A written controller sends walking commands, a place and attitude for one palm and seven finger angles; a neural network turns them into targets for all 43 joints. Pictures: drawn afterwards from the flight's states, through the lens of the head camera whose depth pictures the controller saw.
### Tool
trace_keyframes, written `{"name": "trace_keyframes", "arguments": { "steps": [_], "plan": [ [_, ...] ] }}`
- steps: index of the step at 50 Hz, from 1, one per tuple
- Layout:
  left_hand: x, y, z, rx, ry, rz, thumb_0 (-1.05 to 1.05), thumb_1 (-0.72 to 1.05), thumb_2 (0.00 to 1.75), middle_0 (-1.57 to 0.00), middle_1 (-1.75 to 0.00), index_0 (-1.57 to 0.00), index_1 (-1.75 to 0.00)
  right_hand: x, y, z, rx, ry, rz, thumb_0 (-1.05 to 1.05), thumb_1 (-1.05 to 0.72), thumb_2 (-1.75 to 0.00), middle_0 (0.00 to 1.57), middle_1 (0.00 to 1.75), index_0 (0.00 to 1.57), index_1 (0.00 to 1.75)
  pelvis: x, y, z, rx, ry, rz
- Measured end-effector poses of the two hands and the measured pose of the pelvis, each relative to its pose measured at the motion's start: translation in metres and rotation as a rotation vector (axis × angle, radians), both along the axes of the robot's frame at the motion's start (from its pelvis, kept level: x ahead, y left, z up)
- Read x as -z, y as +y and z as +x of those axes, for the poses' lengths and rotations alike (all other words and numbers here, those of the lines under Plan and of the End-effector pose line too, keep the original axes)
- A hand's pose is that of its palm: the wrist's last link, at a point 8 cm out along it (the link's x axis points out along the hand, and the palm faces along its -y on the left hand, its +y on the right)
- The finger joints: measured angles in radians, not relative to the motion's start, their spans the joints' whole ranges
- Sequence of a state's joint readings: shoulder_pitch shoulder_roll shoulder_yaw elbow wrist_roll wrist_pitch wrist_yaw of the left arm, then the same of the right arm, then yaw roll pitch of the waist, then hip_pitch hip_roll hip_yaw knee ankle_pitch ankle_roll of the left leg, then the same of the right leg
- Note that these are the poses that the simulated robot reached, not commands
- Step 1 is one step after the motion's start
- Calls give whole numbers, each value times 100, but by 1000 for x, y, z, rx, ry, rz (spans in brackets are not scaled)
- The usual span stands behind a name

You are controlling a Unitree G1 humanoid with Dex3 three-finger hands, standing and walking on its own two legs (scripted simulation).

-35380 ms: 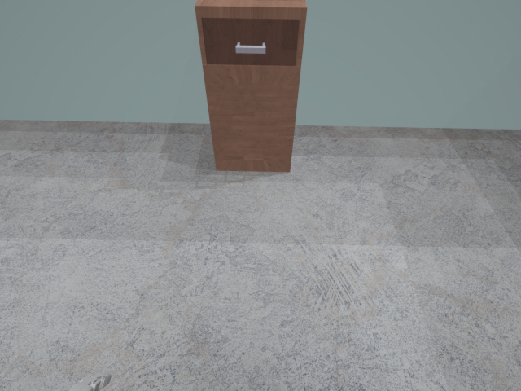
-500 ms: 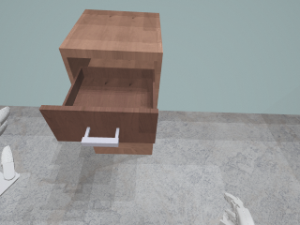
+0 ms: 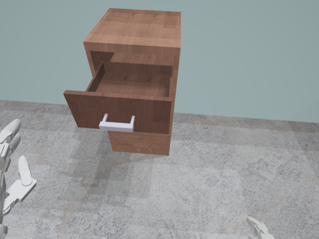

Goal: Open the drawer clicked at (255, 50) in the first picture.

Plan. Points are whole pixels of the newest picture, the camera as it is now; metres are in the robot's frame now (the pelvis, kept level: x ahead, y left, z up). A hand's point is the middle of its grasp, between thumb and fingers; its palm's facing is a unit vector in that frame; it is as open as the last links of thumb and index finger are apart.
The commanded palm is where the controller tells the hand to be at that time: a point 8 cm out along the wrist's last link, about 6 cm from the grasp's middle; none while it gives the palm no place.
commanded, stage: stop stepping back and stand still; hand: left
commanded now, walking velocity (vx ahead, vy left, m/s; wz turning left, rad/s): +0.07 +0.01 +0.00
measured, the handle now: (118, 122) +0.52 +0.17 -0.05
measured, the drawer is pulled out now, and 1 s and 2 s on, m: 0.30 0.30 0.30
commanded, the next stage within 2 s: let the arm hang, fingers relaxed in 0.22 s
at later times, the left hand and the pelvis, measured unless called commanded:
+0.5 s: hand (80, 229) +0.17 +0.21 -0.08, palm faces +0.10 -0.94 -0.31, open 7.4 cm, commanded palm none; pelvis -0.01 +0.00 -0.01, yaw +2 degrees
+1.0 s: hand out of the picture +0.00 +0.20 -0.16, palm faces +0.07 -0.97 -0.23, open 7.3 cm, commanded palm none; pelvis -0.01 +0.01 +0.01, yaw +2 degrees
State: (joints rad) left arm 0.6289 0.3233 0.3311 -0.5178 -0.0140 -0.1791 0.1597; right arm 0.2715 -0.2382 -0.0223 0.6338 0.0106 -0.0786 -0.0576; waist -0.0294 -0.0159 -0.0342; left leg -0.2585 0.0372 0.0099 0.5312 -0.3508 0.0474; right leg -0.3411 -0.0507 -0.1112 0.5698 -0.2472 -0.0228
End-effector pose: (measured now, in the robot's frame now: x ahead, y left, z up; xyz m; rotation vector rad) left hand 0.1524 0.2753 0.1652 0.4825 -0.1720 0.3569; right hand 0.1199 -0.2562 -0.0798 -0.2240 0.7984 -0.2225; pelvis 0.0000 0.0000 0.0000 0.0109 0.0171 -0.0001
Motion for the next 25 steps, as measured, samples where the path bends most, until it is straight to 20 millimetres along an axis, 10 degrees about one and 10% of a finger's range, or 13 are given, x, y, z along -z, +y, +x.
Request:
{"name": "trace_keyframes", "arguments": {
  "steps": [11, 16, 21, 25],
  "plan": [
    [-34, -9, -22, 62, -92, 115, 2, 89, 90, -22, -30, -22, -30, -5, 27, 20, -78, -83, 55, 2, -91, -90, 20, 30, 20, 30, 2, -2, -10, -2, -42, -9],
    [-20, 7, -13, 14, -79, 48, 1, 89, 90, -22, -30, -22, -30, 0, 37, 25, -68, -68, 72, 2, -90, -90, 20, 30, 20, 30, 3, 7, -6, 7, -48, -16],
    [103, 19, 21, -57, 397, -154, 0, 90, 90, -20, -30, -20, -30, 25, 41, 14, -119, 42, 106, 1, -90, -90, 20, 30, 20, 30, 3, 12, -6, -47, -5, -1],
    [215, -21, -2, -58, 841, -336, 1, 91, 90, -20, -30, -20, -30, 43, 37, -12, -119, 179, 120, 1, -91, -90, 20, 30, 20, 30, 6, 2, -10, -41, -6, 30]
  ]
}}
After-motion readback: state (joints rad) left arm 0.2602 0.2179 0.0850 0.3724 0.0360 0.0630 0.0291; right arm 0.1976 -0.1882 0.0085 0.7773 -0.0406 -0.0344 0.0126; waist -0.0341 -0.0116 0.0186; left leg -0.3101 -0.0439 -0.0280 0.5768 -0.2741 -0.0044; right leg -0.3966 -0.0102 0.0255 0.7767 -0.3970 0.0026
